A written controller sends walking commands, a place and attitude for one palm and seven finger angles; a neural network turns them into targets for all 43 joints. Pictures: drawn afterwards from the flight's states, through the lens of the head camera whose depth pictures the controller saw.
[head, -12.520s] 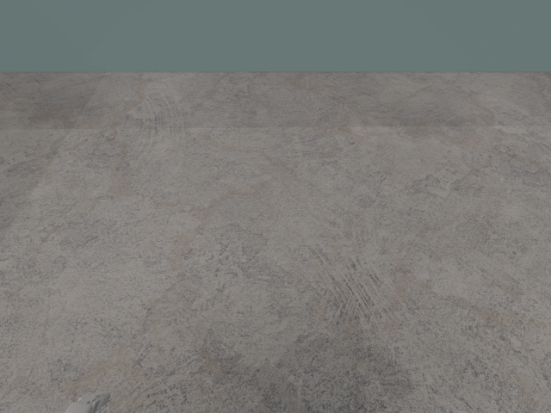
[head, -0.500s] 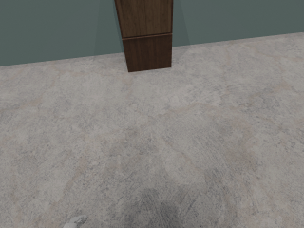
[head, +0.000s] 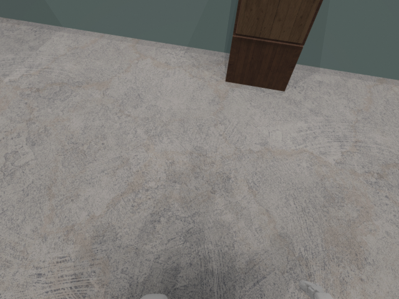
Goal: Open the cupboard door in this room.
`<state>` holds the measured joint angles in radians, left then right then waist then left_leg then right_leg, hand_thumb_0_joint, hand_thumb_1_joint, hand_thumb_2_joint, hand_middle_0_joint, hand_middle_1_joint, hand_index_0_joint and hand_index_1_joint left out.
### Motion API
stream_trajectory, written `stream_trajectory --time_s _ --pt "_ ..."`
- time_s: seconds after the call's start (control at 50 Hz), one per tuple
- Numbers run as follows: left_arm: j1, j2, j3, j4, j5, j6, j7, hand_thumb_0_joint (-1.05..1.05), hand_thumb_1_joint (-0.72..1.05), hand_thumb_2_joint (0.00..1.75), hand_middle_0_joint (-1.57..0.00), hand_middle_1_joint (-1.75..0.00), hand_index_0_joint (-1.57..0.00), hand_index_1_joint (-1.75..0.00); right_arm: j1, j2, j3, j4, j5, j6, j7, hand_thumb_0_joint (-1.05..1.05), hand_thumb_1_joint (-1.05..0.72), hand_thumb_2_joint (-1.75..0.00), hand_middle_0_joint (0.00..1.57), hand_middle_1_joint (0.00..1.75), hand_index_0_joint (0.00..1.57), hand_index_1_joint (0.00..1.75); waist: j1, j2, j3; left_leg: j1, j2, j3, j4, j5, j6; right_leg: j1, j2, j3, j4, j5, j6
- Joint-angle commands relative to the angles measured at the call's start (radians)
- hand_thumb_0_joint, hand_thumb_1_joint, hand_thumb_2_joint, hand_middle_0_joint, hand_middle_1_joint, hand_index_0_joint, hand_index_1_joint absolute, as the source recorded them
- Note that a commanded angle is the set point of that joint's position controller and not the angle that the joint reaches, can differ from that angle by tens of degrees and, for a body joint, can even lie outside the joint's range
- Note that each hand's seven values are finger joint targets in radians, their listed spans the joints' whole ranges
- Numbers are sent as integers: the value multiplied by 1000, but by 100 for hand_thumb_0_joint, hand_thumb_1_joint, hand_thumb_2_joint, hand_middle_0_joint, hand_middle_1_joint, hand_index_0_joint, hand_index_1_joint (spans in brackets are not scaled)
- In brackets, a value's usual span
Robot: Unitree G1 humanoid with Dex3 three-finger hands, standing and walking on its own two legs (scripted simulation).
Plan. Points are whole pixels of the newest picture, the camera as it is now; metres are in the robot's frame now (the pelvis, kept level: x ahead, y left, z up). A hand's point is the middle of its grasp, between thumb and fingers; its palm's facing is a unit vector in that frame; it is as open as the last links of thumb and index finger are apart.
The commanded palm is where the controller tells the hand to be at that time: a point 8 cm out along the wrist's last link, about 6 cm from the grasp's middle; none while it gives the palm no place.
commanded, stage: turn or walk to find it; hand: left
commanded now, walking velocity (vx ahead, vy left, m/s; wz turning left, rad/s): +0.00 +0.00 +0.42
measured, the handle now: out of the picture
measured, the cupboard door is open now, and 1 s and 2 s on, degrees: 0 0 0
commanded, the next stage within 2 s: stand and wait in 1.00 s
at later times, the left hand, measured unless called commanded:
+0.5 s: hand out of the picture +0.05 +0.15 -0.13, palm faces +0.21 -0.94 -0.28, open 7.4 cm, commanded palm none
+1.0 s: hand out of the picture -0.09 +0.20 -0.16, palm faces +0.45 -0.86 -0.24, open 7.4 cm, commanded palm none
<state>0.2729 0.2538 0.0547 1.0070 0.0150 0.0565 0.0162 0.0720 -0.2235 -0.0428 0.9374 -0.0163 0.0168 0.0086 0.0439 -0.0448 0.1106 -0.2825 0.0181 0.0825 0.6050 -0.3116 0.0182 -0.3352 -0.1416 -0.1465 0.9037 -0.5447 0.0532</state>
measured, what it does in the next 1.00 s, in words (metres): steps on the spot, turning left: right foot, then left foot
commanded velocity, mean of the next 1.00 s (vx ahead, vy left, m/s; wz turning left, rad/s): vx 0.00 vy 0.00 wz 0.41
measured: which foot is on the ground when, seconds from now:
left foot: down 0.00-0.34, up 0.36-0.78, down 0.80-1.00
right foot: up 0.00-0.30, down 0.32-0.80, up 0.82-1.00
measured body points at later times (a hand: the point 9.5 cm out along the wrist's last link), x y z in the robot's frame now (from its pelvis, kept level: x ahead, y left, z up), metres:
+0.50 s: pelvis +0.00 -0.05 +0.01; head +0.03 -0.09 +0.46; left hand +0.03 +0.20 -0.11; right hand +0.09 -0.30 -0.16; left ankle -0.05 +0.09 -0.64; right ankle +0.02 -0.14 -0.73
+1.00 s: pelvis -0.04 -0.02 +0.01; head -0.03 +0.01 +0.46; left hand -0.11 +0.25 -0.14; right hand +0.14 -0.20 -0.12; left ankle -0.08 +0.08 -0.73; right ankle +0.01 -0.15 -0.66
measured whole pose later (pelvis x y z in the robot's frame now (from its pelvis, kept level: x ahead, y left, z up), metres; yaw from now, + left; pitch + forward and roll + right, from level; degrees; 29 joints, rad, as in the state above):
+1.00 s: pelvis -0.04 -0.02 +0.01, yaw +24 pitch -1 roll -1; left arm 0.21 0.27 0.06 0.98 0.01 0.06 0.01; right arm 0.15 -0.19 -0.03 0.96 -0.02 0.02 0.00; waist 0.02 -0.03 0.06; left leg -0.22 0.00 0.03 0.48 -0.25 0.04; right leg -0.46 -0.09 -0.06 1.04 -0.41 0.07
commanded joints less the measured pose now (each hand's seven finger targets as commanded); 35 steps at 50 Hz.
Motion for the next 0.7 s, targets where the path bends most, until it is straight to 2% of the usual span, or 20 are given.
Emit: stream_trajectory --time_s 0.0,0.02,0.06,0.12,0.18,0.22,0.26,0.28,0.3,0.32,0.34,0.36,0.38,0.4,0.44,0.5,0.58,0.64,0.66,0.68 --pt "-62 78 20 -102 0 -31 -3 0 90 90 -20 -30 -20 -30 84 -194 -46 -37 -3 -7 -24 0 -90 -90 20 30 20 30 -65 209 -151 198 265 -273 -234 576 154 -200 14 110 212 57 25" --pt "-42 73 19 -95 1 -30 -6 0 90 90 -20 -30 -20 -30 69 -187 -44 -43 -2 -11 -23 0 -90 -90 20 30 20 30 -53 202 -154 191 241 -243 -239 566 142 -188 22 106 198 87 28" --pt "-40 71 17 -97 -1 -28 -8 0 90 90 -20 -30 -20 -30 72 -188 -45 -47 -1 -12 -20 0 -90 -90 20 30 20 30 -51 191 -148 166 223 -235 -251 538 137 -162 31 102 152 110 33" --pt "-68 60 16 -119 -1 -25 -5 0 90 90 -20 -30 -20 -30 93 -186 -53 -49 -4 -9 -16 0 -90 -90 20 30 20 30 -62 200 -140 159 222 -265 -257 504 146 -153 47 102 77 110 36" --pt "-85 53 13 -139 -4 -28 -4 0 90 90 -20 -30 -20 -30 89 -188 -59 -58 -9 -2 -14 0 -90 -90 20 30 20 30 -65 230 -131 102 214 -295 -247 455 144 -78 67 92 -50 101 29" --pt "-58 50 13 -140 -7 -34 -3 0 90 90 -20 -30 -20 -30 74 -189 -62 -66 -11 4 -12 0 -90 -90 20 30 20 30 -54 234 -134 57 202 -324 -230 425 136 -3 90 78 -155 122 21" --pt "10 62 16 -126 -7 -46 -2 0 90 90 -20 -30 -20 -30 63 -184 -66 -70 -6 7 -11 0 -90 -90 20 30 20 30 -18 209 -162 9 168 -323 -159 393 103 127 103 68 -351 265 16" --pt "53 84 24 -120 -2 -56 1 0 90 90 -20 -30 -20 -30 65 -156 -65 -75 -1 5 -9 0 -90 -90 20 30 20 30 3 138 -178 -57 121 -294 -84 289 61 233 68 92 -490 352 10" --pt "71 169 38 -121 13 -69 9 0 90 90 -20 -30 -20 -30 92 -90 -54 -89 9 4 -3 0 -90 -90 20 30 20 30 6 -110 -191 -224 2 -172 110 28 -12 348 -147 311 -589 387 -53" --pt "57 227 42 -141 14 -66 10 0 90 90 -20 -30 -20 -30 79 -70 -51 -112 4 9 -3 0 -90 -90 20 30 20 30 12 -251 -149 -297 -72 -127 321 -280 -44 261 -333 468 -624 471 -160" --pt "20 195 45 -153 4 -71 14 0 90 90 -20 -30 -20 -30 89 -112 -61 -91 -6 26 -6 0 -90 -90 20 30 20 30 6 -258 -136 -273 -34 -196 466 -261 -37 147 -331 479 -665 383 -194" --pt "-34 175 43 -168 4 -64 18 0 90 90 -20 -30 -20 -30 94 -116 -67 -84 -4 31 -3 0 -90 -90 20 30 20 30 -23 -190 -91 -281 -21 -191 564 -212 -35 97 -305 441 -670 311 -195" --pt "-88 141 33 -179 4 -64 16 0 90 90 -20 -30 -20 -30 108 -111 -65 -56 -7 35 4 0 -90 -90 20 30 20 30 -46 -117 -59 -280 -3 -180 614 -139 -42 75 -242 334 -651 308 -175" --pt "-118 111 22 -185 3 -67 14 0 90 90 -20 -30 -20 -30 136 -99 -62 -36 -8 35 10 0 -90 -90 20 30 20 30 -65 -90 -63 -272 3 -158 628 -81 -53 86 -192 245 -624 370 -155" --pt "-100 94 17 -176 3 -75 14 0 90 90 -20 -30 -20 -30 165 -90 -55 -20 -7 35 12 0 -90 -90 20 30 20 30 -61 -133 -94 -269 7 -134 613 -43 -73 148 -166 169 -599 497 -150" --pt "-55 108 22 -154 7 -73 17 0 90 90 -20 -30 -20 -30 148 -85 -51 -14 -5 39 11 0 -90 -90 20 30 20 30 -42 -120 -99 -249 20 -106 540 -61 -89 184 -188 137 -594 526 -165" --pt "17 138 30 -113 12 -68 15 0 90 90 -20 -30 -20 -30 83 -68 -37 -25 1 33 9 0 -90 -90 20 30 20 30 0 -120 -121 -210 21 -61 351 -135 -91 257 -215 124 -559 654 -187" --pt "29 158 35 -95 15 -62 14 0 90 90 -20 -30 -20 -30 67 -60 -27 -27 6 25 8 0 -90 -90 20 30 20 30 11 -143 -141 -157 16 -28 231 -157 -80 270 -227 112 -530 699 -197" --pt "25 161 38 -87 16 -61 14 0 90 90 -20 -30 -20 -30 65 -59 -26 -30 9 22 6 0 -90 -90 20 30 20 30 11 -156 -136 -135 20 -21 186 -168 -75 264 -237 112 -519 702 -200" --pt "14 168 41 -85 16 -59 14 0 90 90 -20 -30 -20 -30 86 -59 -23 -27 10 18 4 0 -90 -90 20 30 20 30 -1 -161 -150 -108 20 -12 124 -157 -70 267 -240 103 -496 711 -197"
